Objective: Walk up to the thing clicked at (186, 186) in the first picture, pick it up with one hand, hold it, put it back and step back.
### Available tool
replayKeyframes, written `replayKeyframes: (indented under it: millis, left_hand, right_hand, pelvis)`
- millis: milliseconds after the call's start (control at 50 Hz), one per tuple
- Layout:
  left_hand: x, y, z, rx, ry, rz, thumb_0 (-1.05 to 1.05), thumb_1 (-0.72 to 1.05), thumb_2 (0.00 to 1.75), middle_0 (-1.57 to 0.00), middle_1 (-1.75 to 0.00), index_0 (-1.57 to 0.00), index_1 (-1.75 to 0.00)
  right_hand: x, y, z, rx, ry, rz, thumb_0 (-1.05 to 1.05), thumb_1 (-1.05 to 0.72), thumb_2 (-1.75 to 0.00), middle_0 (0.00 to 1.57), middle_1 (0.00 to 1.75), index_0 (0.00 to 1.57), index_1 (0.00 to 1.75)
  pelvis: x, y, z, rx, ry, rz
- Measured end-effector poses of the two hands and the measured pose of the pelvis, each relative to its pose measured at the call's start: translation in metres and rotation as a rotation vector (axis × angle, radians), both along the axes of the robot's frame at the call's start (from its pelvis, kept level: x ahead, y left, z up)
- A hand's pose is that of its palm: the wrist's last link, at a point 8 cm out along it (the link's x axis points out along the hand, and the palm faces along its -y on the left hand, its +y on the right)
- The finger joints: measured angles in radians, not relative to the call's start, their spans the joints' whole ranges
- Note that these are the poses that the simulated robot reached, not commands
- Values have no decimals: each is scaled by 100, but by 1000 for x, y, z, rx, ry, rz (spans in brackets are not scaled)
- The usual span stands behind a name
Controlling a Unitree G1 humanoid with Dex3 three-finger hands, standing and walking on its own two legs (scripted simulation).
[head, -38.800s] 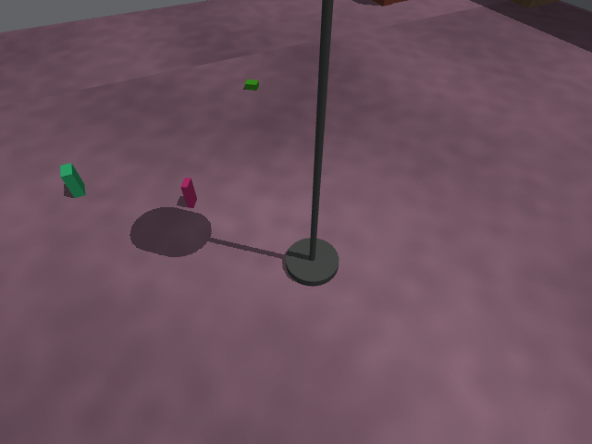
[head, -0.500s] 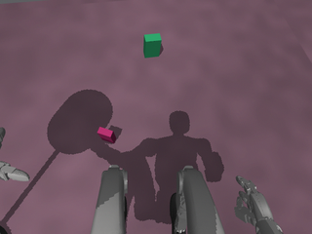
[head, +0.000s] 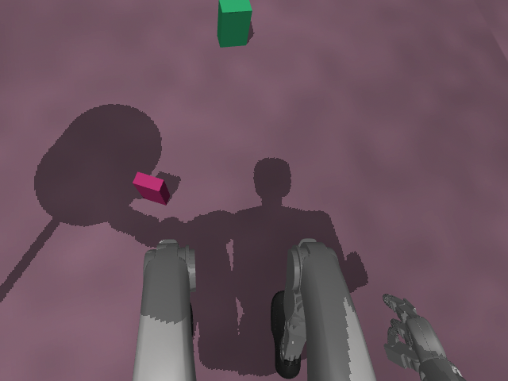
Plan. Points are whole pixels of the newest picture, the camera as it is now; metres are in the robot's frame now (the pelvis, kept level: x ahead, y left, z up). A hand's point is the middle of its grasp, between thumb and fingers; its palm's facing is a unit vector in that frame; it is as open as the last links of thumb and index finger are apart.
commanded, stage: go down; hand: left
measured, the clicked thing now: (153, 189) +0.47 +0.22 -0.38
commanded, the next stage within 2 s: approach in 1.00 s
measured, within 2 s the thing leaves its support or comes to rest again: neither
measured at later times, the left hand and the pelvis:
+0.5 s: hand out of the picture +0.38 +0.42 -0.05, palm faces +0.23 -0.97 -0.11, open 17.0 cm; pelvis -0.01 +0.00 -0.06, yaw -1 degrees
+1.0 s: hand out of the picture +0.39 +0.42 -0.06, palm faces +0.23 -0.97 -0.10, open 16.9 cm; pelvis -0.01 +0.00 -0.08, yaw -2 degrees
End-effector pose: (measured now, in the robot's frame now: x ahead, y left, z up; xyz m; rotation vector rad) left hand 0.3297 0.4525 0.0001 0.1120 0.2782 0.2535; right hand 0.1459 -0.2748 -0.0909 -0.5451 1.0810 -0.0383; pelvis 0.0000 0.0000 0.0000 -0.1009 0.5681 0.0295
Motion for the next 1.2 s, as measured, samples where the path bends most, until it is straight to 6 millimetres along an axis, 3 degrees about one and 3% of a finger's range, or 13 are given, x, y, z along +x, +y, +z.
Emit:
replayKeyframes:
  millis: [140,300,660,1200]
  left_hand:
    - [-1,7,-10,2,-39,10,-1,-45,7,-3,-8,-4,-8]
    - [11,12,-26,2,-81,-8,-1,-43,8,-3,-8,-4,-8]
    - [22,16,-44,-6,-124,-12,-1,-42,10,-2,-9,-3,-9]
    - [29,20,-64,-15,-187,-23,-1,-44,9,-4,-9,-4,-10]
  right_hand:
    - [-10,2,-22,8,25,18,0,-91,-90,21,30,20,30]
    - [-20,3,-40,-3,53,28,0,-91,-90,21,30,20,30]
    - [-33,-2,-67,-11,108,13,0,-92,-90,21,30,20,30]
    - [-28,0,-79,-31,112,42,0,-92,-90,21,30,20,30]
  pelvis:
    - [-7,-1,-20,1,-12,-4]
    - [-11,0,-41,-9,-19,-9]
    - [-9,2,-67,-14,-20,-13]
    - [-10,4,-86,-30,-38,-18]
